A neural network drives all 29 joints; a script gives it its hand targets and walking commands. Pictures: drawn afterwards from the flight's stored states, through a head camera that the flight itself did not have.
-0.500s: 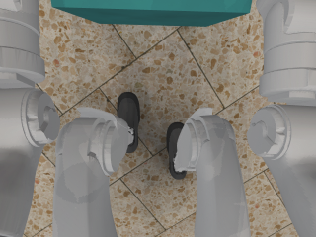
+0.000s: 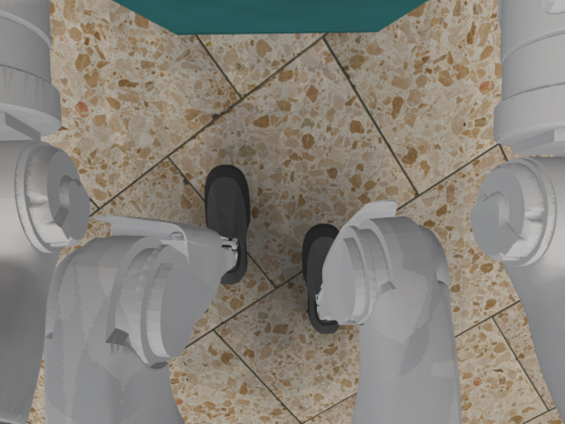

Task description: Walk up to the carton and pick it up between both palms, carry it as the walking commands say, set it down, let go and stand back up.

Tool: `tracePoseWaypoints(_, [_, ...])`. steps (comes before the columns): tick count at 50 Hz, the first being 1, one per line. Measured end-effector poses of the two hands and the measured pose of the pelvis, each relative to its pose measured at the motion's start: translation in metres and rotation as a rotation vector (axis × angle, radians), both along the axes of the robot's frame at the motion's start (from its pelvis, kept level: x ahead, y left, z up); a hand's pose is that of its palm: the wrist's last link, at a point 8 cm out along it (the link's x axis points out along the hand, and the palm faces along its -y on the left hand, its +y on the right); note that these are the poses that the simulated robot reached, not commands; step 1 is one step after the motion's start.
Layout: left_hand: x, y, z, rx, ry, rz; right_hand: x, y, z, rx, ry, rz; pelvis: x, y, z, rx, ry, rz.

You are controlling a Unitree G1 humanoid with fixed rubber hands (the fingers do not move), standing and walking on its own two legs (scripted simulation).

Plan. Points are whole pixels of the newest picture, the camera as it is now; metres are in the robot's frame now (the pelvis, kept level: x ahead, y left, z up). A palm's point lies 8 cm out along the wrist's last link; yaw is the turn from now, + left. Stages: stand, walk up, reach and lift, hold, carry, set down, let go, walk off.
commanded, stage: set down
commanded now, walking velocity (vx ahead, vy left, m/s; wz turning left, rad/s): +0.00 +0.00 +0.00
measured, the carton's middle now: out of the picture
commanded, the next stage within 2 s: none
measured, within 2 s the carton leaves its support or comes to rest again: neither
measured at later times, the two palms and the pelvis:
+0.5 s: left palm out of the picture +0.60 +0.21 -0.14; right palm out of the picture +0.59 -0.17 -0.14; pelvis +0.00 +0.00 -0.02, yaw -2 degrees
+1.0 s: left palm out of the picture +0.60 +0.21 -0.15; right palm out of the picture +0.60 -0.18 -0.15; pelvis +0.01 +0.00 -0.02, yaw -2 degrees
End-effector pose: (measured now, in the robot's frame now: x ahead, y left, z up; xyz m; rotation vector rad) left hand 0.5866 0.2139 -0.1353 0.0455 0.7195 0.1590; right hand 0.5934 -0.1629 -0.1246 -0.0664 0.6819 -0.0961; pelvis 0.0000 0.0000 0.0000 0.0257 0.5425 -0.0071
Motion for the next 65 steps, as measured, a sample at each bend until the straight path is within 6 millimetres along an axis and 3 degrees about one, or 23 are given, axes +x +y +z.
tracePoseWaypoints(7, [0.014,-0.007,-0.003,-0.016,-0.029,-0.022,-0.001,-0.009,-0.013,0.015,0.008,-0.007,0.005,-0.005,-0.009,-0.008,0.005,-0.006])
tracePoseWaypoints(30, [0.013,-0.003,-0.009,-0.060,-0.043,-0.029,-0.001,-0.009,-0.019,0.063,-0.033,-0.017,0.003,-0.001,-0.024,-0.014,-0.019,-0.023])
tracePoseWaypoints(65, [0.020,-0.001,-0.012,-0.085,-0.068,-0.044,0.005,-0.014,-0.025,0.134,-0.081,0.002,0.017,-0.006,-0.023,-0.004,-0.016,-0.032])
